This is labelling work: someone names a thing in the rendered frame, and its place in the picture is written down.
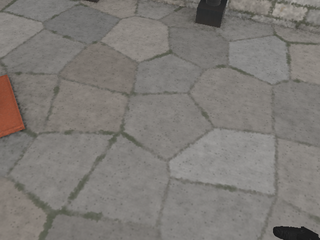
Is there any right robot hand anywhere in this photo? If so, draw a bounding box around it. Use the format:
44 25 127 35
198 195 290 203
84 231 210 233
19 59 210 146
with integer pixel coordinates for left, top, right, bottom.
273 226 320 240

